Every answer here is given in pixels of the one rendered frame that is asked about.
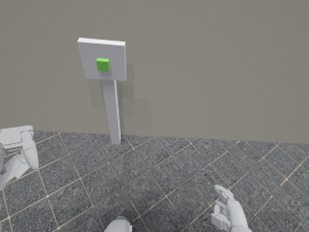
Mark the robot left thigh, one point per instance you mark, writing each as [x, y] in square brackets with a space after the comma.
[119, 225]

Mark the panel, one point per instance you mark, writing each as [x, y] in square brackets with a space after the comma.
[92, 49]

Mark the left robot foot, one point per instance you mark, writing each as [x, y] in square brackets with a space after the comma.
[128, 217]

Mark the robot right hand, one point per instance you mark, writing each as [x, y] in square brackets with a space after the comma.
[228, 216]

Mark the button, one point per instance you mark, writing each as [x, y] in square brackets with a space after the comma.
[103, 64]

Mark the robot left hand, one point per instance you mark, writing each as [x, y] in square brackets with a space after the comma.
[14, 140]

